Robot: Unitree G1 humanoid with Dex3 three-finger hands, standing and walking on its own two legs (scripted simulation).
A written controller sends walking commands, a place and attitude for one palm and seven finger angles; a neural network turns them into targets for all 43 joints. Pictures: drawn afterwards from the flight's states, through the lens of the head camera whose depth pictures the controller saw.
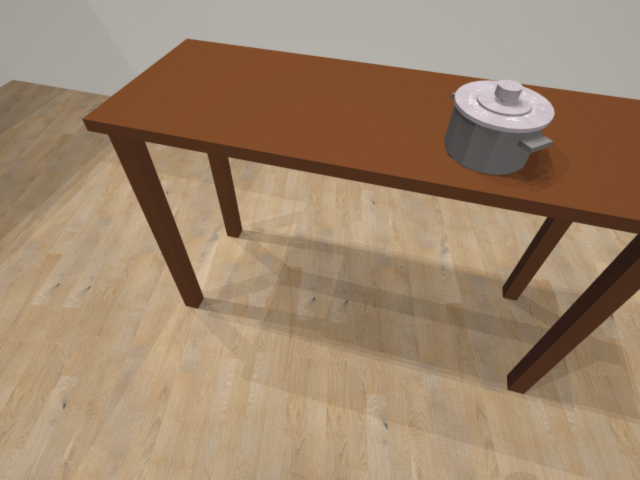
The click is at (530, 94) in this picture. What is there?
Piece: lid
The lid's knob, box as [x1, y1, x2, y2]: [494, 80, 522, 100]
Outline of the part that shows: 498,82 494,93 497,97 504,100 517,99 522,88 522,86 519,83 512,80 501,80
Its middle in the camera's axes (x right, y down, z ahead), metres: +0.34 -0.27 +0.70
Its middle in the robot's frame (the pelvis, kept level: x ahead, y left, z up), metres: +0.74 -0.30 +0.14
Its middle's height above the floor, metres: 0.92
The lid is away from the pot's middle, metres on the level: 0.00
